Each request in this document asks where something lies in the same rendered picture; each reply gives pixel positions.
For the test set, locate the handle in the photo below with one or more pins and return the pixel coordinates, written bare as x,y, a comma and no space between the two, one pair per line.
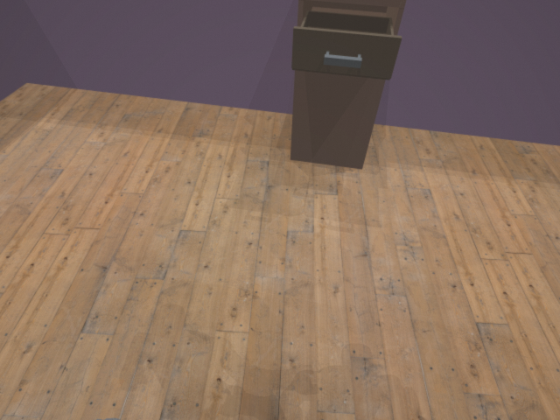
342,61

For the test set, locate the cabinet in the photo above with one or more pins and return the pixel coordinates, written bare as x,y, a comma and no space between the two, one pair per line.
334,115

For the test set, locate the drawer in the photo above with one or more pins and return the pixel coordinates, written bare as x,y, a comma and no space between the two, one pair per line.
345,35

